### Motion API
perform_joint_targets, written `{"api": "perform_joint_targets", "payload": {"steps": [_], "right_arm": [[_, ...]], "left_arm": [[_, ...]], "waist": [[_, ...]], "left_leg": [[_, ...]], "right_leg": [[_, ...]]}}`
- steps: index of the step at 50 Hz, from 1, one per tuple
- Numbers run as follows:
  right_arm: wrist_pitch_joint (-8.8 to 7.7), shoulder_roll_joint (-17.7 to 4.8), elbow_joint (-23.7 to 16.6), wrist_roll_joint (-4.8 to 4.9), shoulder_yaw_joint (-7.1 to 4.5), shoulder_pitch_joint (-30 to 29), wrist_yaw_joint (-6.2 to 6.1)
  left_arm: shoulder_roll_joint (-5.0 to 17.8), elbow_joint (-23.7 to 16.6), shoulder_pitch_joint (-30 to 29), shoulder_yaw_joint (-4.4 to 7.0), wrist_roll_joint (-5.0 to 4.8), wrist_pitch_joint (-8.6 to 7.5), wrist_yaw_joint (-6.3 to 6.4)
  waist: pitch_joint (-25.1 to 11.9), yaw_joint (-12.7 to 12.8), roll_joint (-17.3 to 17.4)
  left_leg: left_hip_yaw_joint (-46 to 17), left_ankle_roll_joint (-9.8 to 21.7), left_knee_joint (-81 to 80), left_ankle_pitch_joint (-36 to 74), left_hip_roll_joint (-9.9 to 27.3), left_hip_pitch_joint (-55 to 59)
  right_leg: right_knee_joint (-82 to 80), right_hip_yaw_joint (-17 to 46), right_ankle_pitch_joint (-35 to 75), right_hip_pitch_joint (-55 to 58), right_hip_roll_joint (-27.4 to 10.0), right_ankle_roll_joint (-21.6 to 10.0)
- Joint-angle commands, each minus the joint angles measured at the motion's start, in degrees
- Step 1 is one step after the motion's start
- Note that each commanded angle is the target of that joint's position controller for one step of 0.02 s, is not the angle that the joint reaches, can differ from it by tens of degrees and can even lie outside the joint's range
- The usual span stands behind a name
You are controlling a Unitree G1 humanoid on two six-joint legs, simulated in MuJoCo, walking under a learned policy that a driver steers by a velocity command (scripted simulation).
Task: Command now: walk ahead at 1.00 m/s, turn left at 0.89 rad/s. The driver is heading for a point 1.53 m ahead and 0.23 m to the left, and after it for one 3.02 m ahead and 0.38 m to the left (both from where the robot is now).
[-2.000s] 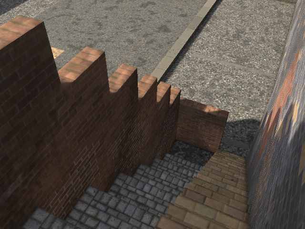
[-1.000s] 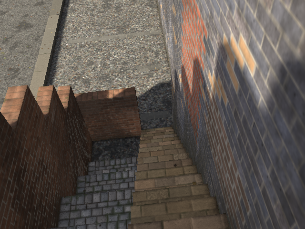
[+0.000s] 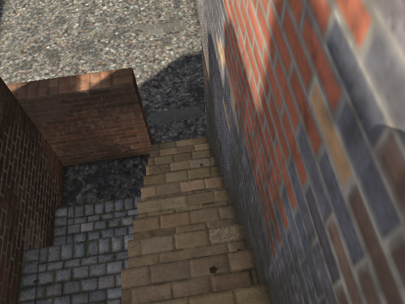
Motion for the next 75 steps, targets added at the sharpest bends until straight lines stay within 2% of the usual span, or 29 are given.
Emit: {"api": "perform_joint_targets", "payload": {"steps": [1, 9, 12, 18, 22, 23, 24, 25, 27, 29, 31, 32, 33, 34, 35, 38, 40, 42, 47, 50, 52, 53, 55, 58, 60, 64, 69, 73, 75], "right_arm": [[-3.23, -0.02, 4.89, 1.10, 0.56, 22.58, 0.35], [-2.09, -26.11, 11.97, 0.22, -3.58, 30.79, -10.96], [-5.25, -8.09, 4.36, 0.50, -3.48, 8.26, -8.81], [-8.35, -4.65, 9.69, 2.55, -1.44, -1.95, -7.47], [-5.31, -1.16, 7.91, -0.52, -0.15, 1.21, -3.54], [-6.46, 1.57, -1.97, 13.42, 0.06, -7.59, -2.44], [-7.82, -7.87, -0.29, 0.38, -0.28, -0.24, -2.68], [-9.01, -4.85, 1.68, 15.48, -4.23, 8.86, -2.64], [-7.92, -6.50, 4.49, 16.26, -6.76, 22.31, -0.34], [-6.66, -5.34, 0.75, 7.60, -1.82, 17.35, -0.22], [-4.00, -25.21, -11.50, 7.12, -8.63, -42.34, 0.73], [-9.24, 2.23, -16.79, 4.52, -0.13, -46.34, 1.23], [-11.63, -3.43, -18.83, -5.13, 0.66, -45.77, -0.99], [-11.84, -0.11, -12.76, -3.49, 1.40, -34.88, -2.17], [-10.16, 3.28, -14.24, 20.30, 0.56, -19.30, 2.15], [-5.82, -4.67, -15.19, -3.01, 0.30, -40.25, -3.47], [-5.69, 2.91, -32.06, 2.98, 4.69, -64.36, -4.24], [0.68, 7.59, -36.43, 6.17, 7.68, -48.51, -4.29], [0.70, -11.66, -31.24, 2.20, 0.93, -33.38, -1.82], [-1.51, -24.72, -17.39, 12.44, -4.90, -20.81, -6.89], [-1.24, -14.21, -23.15, 5.39, -2.69, -61.19, -4.35], [3.91, -16.07, -25.15, -3.24, -5.26, -70.50, -1.42], [9.35, -4.98, -30.40, 9.62, 1.43, -58.81, 2.65], [7.03, -14.91, -12.83, 5.89, -1.69, 2.27, 6.66], [1.23, -5.23, 5.53, 8.14, 4.24, 41.53, 5.44], [1.41, -3.02, -0.38, 0.16, 7.50, -17.57, 6.01], [0.66, -11.44, -8.92, 5.97, 1.29, -13.66, 6.81], [5.31, -9.41, 2.99, 10.56, -0.37, 23.29, 6.85], [6.75, -11.61, -0.15, 2.61, -0.86, 16.90, 2.89]], "left_arm": [[-1.82, -8.45, -16.62, -1.42, -2.78, -2.45, 0.02], [-0.73, -21.50, -14.93, -1.15, 7.15, 2.11, -2.25], [14.97, -6.13, -8.07, 3.21, 7.98, 6.65, -1.08], [-3.87, 0.18, 1.65, -3.93, 8.82, 1.74, -7.97], [-0.32, -4.67, -8.71, -2.02, 6.86, -2.01, -7.90], [0.00, -7.87, -18.00, -0.96, -11.64, -2.12, -9.92], [-3.06, -10.05, -22.97, -3.60, 4.92, -2.77, -8.47], [-4.82, -10.31, -26.87, -3.10, -13.73, -0.60, -8.95], [-7.54, -16.72, -43.25, -3.92, -12.30, 2.09, -3.27], [-16.24, -32.82, -51.67, -8.56, -11.68, 3.78, -2.22], [-4.23, -32.17, -22.75, -5.93, -5.37, 11.06, -8.02], [9.95, -19.97, -5.23, 0.88, -2.44, 11.01, -8.57], [5.92, -5.52, 18.21, -1.84, 13.36, 8.02, -6.74], [7.42, 1.19, 27.82, -0.78, 12.62, 6.72, -5.66], [10.45, -3.76, 8.20, 0.09, -7.85, 3.71, -9.75], [0.61, -11.28, 17.69, -2.74, 9.78, 7.26, -7.14], [-1.94, -18.93, -2.37, -8.09, 7.23, 8.48, -7.45], [12.12, -34.19, -41.44, -7.89, 3.16, 8.11, -3.94], [9.21, -40.19, -21.36, -10.38, 3.16, 8.61, -4.41], [7.65, -39.22, -44.91, -1.58, 2.94, 12.12, -9.95], [10.16, -27.66, -9.48, -1.77, -0.14, 16.10, -7.58], [13.63, -14.81, 27.64, 0.67, 3.75, 16.42, -7.03], [10.33, -35.19, -46.55, -7.13, 4.60, 16.01, -4.26], [6.94, -49.80, -85.17, -4.83, 5.25, 12.39, 0.47], [-8.50, -45.42, -83.85, -9.11, 7.92, 10.38, -0.60], [-13.94, -28.27, -28.75, -5.35, 5.48, 19.14, -1.68], [-10.92, -30.41, -42.33, -7.15, 2.82, 10.15, -3.25], [-17.45, -28.28, -59.01, -5.73, 2.14, 10.26, -0.09], [-31.04, -32.18, -67.14, -10.67, 1.54, 9.89, 0.37]], "waist": [[-7.50, -15.23, -10.72], [-9.61, -5.25, 23.65], [-10.87, -0.13, -23.80], [-4.02, 14.98, -21.27], [-1.08, 1.86, -1.44], [-0.03, 2.29, 4.21], [-2.16, -3.57, 1.04], [0.20, -7.18, -1.17], [-7.27, -15.59, -31.53], [0.88, -8.14, -24.15], [8.99, 20.20, 60.71], [4.76, 25.84, 34.25], [-19.83, 29.82, 7.27], [-23.89, 31.09, -9.07], [-11.90, 14.60, -27.13], [-18.79, 29.48, 2.14], [11.72, 23.91, -12.33], [11.80, 9.13, -77.88], [-13.86, 15.38, -50.59], [4.81, -6.34, 34.36], [-9.99, 28.60, 40.16], [-17.28, 46.29, 5.00], [16.89, 21.43, -86.83], [-7.16, -15.29, -87.24], [-4.26, -39.33, -45.31], [-5.86, 14.19, 20.76], [1.77, 8.61, 1.64], [4.80, -10.49, 22.58], [-2.64, -3.78, 27.36]], "left_leg": [[4.51, -0.25, -4.95, 37.76, -2.32, 45.57], [-28.45, 4.93, 4.05, 57.30, 6.68, 75.83], [-49.65, 19.06, 2.88, 3.19, 12.27, 41.52], [7.07, 1.79, 52.02, -100.14, -23.75, -27.18], [2.37, 6.85, 35.95, -83.11, -8.00, -21.28], [0.34, 5.33, 25.47, -74.51, -7.92, -11.68], [-5.92, 7.23, -5.46, -54.56, 0.29, 7.09], [6.45, 4.23, -6.18, -10.17, -5.07, 34.07], [-14.48, 12.53, -16.82, 24.99, 15.99, 53.40], [-24.26, 14.00, 2.95, -12.42, 17.49, 36.13], [-16.82, 3.56, -34.03, -104.68, 14.89, -42.54], [7.44, 6.70, -18.49, -67.85, 0.62, -30.14], [9.98, 4.05, -18.41, -59.68, 5.66, -24.80], [22.26, -0.07, 3.61, -55.21, -1.46, -1.70], [18.11, 2.02, 15.72, -48.84, -10.18, 27.47], [18.04, -4.34, 23.81, -55.14, 1.37, -11.58], [15.35, -8.39, 32.11, -43.46, -6.59, -24.28], [17.87, -13.88, 82.97, -58.72, -20.92, -1.78], [36.43, -10.04, 109.66, -70.57, -19.12, 35.80], [-13.82, 11.26, 4.65, -144.14, 20.21, -73.57], [28.78, -7.77, 14.61, -70.54, 9.16, -53.27], [36.55, -18.50, 60.48, -37.25, -4.24, -14.00], [18.50, -16.43, 95.02, -65.08, -10.59, 11.59], [3.82, -0.14, 91.75, -70.27, -9.19, 61.67], [14.45, 9.74, 18.64, -105.62, -4.34, 13.69], [3.27, -2.31, 23.24, 15.14, 8.54, 53.86], [12.40, -9.41, -11.59, -74.84, 9.25, 6.96], [16.57, -21.77, 14.06, -9.01, 12.48, 63.73], [16.28, -12.15, 12.10, 58.57, 16.13, 61.42]], "right_leg": [[12.46, -12.68, 12.58, -37.93, 2.71, 1.01], [39.81, 12.85, 4.73, -72.82, 8.33, -3.61], [4.84, 27.57, 26.15, -50.75, 3.82, -1.45], [-41.75, 14.40, 92.61, 23.86, 8.08, -5.73], [-41.06, 17.41, 69.70, 13.38, 6.88, -5.54], [-40.37, 16.00, 55.84, -2.72, 11.01, -5.96], [-35.29, 10.65, 32.17, -16.58, 13.61, -5.32], [-24.32, 7.37, 21.85, -38.11, 11.38, -5.34], [14.46, 11.04, -12.55, -62.55, 9.44, -9.95], [28.62, 18.57, -14.66, -67.03, 14.93, -11.56], [-2.76, 17.83, 25.23, -29.62, 7.27, -18.22], [-15.64, 22.95, 42.24, -14.10, 14.80, -14.55], [-4.56, 3.95, 65.85, 6.42, 18.83, -10.19], [-6.99, 2.75, 58.08, -6.54, 19.50, -10.80], [-38.32, 30.13, 21.39, -47.60, 16.02, -10.36], [-6.96, 19.35, 41.81, -9.75, 4.47, -15.97], [-38.96, 53.54, -30.31, -52.85, 0.18, -16.62], [-107.25, 88.31, -74.91, -99.62, 4.31, -1.10], [-86.59, 56.37, -25.23, -108.62, 7.44, -6.49], [63.20, 10.13, 21.88, -19.31, 7.25, 4.66], [54.66, 24.05, 9.09, -18.32, 8.07, -1.44], [23.22, 32.54, -24.11, -43.23, 4.81, -10.36], [-61.22, 49.00, -60.67, -133.42, 3.55, -12.55], [-51.93, 26.90, -7.55, -138.11, 19.89, 7.25], [-16.68, 13.96, 13.22, -60.00, 13.32, 15.42], [95.43, 13.05, -13.49, -110.70, 29.10, -6.91], [69.09, -2.63, 28.47, -86.21, 25.02, -0.37], [87.92, -8.57, 9.19, -148.29, 18.25, -3.21], [101.55, -1.96, -13.37, -129.59, 20.80, -8.51]]}}
Next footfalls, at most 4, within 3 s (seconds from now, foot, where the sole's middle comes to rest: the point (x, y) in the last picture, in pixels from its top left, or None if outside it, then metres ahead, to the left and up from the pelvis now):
0.14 left None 0.23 0.03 -1.09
0.80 right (166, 193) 1.41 0.35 -2.20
0.92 left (138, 214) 1.23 0.54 -2.13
1.04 right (157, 182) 1.62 0.45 -2.39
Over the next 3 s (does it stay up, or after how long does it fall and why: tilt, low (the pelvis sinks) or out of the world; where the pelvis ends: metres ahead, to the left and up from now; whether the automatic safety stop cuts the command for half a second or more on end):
falls after 2.14 s (tilt)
